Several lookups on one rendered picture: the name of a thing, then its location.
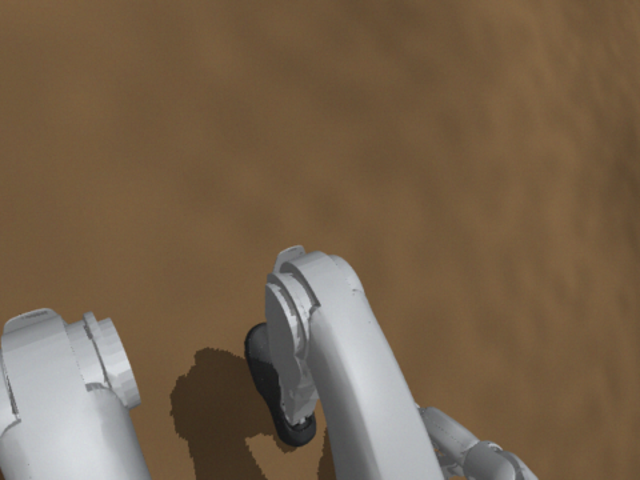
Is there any right robot hand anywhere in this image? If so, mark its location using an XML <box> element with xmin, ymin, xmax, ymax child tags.
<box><xmin>416</xmin><ymin>404</ymin><xmax>481</xmax><ymax>480</ymax></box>

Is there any right robot foot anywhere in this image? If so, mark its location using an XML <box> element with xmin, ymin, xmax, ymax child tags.
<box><xmin>245</xmin><ymin>322</ymin><xmax>316</xmax><ymax>447</ymax></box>

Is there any right robot arm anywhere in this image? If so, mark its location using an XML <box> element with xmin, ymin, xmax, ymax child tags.
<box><xmin>463</xmin><ymin>440</ymin><xmax>539</xmax><ymax>480</ymax></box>

